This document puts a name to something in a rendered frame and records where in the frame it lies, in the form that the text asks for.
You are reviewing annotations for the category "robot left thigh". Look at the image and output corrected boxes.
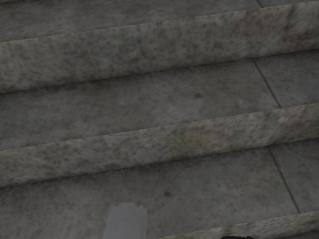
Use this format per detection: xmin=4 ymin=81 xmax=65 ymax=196
xmin=102 ymin=202 xmax=148 ymax=239

